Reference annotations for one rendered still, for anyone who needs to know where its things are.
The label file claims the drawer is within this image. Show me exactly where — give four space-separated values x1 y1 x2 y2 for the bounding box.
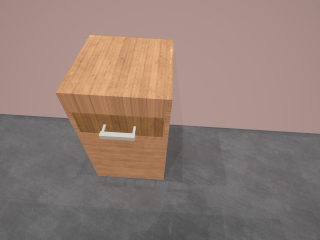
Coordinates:
72 112 165 138

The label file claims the handle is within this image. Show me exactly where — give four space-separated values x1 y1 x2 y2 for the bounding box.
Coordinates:
99 124 136 141

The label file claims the cabinet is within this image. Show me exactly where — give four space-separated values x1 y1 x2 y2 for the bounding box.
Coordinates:
55 35 174 180

